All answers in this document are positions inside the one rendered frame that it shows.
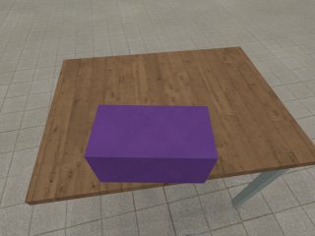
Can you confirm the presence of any table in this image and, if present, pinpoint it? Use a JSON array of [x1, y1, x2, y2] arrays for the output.
[[25, 46, 315, 207]]

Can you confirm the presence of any carton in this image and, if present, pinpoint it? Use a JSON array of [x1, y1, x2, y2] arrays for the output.
[[84, 104, 219, 184]]

